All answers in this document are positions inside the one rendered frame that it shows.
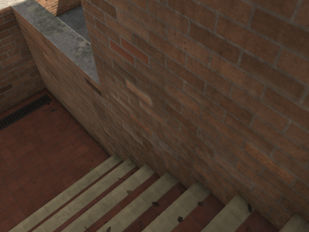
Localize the stairs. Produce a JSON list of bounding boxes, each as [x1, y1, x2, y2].
[[9, 153, 309, 232]]

